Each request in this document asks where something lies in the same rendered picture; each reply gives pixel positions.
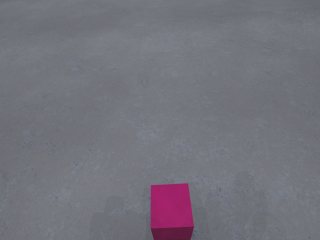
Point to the carton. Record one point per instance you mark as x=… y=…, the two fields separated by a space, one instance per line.
x=171 y=215

